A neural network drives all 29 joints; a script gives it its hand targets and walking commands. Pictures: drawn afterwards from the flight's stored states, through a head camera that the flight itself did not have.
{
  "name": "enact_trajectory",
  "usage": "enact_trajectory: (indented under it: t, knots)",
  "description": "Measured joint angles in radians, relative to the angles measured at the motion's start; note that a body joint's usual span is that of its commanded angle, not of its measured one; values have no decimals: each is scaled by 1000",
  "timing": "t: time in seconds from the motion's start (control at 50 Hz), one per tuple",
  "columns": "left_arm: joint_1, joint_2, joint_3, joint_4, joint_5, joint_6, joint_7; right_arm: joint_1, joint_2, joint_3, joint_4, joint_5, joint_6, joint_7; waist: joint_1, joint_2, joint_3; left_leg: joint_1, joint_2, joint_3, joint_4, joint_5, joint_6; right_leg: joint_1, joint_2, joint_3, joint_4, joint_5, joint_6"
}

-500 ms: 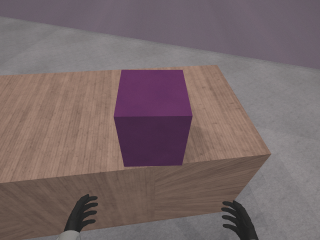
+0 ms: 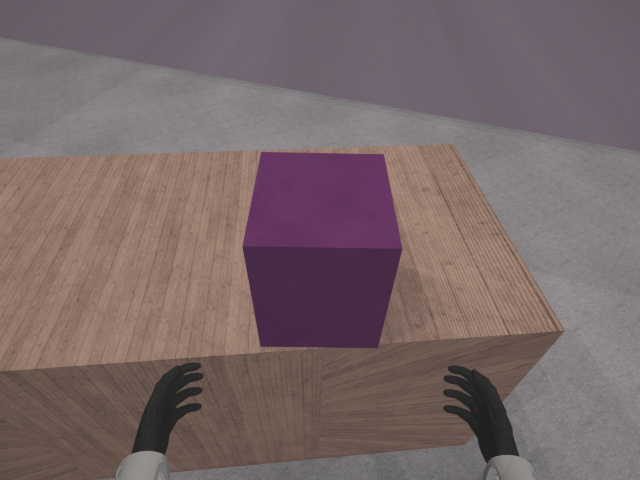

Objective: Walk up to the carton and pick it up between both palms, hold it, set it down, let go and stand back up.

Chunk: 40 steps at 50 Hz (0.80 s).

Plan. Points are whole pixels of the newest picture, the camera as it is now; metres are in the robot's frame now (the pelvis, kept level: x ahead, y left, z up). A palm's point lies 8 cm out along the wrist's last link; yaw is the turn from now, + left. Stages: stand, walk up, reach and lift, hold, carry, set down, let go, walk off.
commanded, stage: reach and lift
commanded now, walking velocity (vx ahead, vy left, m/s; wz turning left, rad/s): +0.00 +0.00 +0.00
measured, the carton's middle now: (320, 252) +0.47 +0.02 -0.01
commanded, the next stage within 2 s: none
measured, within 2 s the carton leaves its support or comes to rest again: neither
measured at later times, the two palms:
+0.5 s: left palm (163, 366) +0.26 +0.22 +0.01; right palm (480, 362) +0.27 -0.19 +0.01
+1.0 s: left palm (165, 286) +0.34 +0.22 +0.08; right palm (478, 286) +0.35 -0.19 +0.07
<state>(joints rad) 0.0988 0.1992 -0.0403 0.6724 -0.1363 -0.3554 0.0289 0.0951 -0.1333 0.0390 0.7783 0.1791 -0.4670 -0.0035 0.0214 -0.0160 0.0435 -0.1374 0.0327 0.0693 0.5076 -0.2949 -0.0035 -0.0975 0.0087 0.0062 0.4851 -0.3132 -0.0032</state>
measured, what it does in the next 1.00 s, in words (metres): stands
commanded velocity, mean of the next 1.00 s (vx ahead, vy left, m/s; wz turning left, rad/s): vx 0.00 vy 0.00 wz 0.00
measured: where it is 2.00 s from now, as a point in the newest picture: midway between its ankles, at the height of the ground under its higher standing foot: outside the picture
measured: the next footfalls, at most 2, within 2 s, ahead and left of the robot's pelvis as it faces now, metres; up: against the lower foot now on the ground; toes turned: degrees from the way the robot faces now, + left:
none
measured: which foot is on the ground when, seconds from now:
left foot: down 0.00-1.00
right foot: down 0.00-1.00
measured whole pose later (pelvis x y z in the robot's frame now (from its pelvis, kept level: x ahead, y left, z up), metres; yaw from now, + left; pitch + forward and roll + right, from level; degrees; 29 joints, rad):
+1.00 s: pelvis -0.02 -0.01 +0.01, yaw +0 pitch +3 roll +0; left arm -0.42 0.26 0.07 0.49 -0.19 0.20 0.02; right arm -0.43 -0.21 0.03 0.60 0.30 0.03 -0.13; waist 0.02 -0.02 -0.01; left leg -0.26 0.04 0.05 0.41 -0.20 -0.01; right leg -0.22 0.03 0.01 0.38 -0.21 -0.01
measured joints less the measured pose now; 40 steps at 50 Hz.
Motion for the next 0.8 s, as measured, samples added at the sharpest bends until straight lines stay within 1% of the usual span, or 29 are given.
enact_trajectory:
  t: [0.16,0.24,0.36,0.48,0.64,0.8]
  knots:
    - [-58,-4,2,25,-26,-49,0,-68,-3,25,10,28,-36,-10,2,-3,-11,-50,1,-11,42,-11,-3,-49,2,-6,47,-17,-3]
    - [-97,3,2,34,-40,-32,2,-121,0,29,23,33,-12,-23,-2,-6,-13,-68,0,-16,51,-10,-4,-68,2,-8,60,-19,-5]
    - [-154,20,3,-1,-63,48,10,-189,1,32,-10,49,74,-49,-7,-12,-19,-75,-1,-17,25,10,-6,-78,3,-6,40,-2,-7]
    - [-228,32,23,-29,-65,129,-1,-255,-14,38,-43,73,154,-69,-6,-12,-33,-74,1,-16,-18,38,-7,-78,7,-2,-4,28,-8]
    - [-328,40,47,-59,-65,262,-10,-331,-31,22,-90,90,280,-83,2,-13,-48,-73,1,-16,-66,69,-6,-78,9,1,-53,60,-8]
    - [-412,45,73,-115,-58,400,-9,-412,-46,2,-137,98,389,-97,3,-13,-50,-89,2,-16,-89,86,-7,-91,12,2,-83,82,-8]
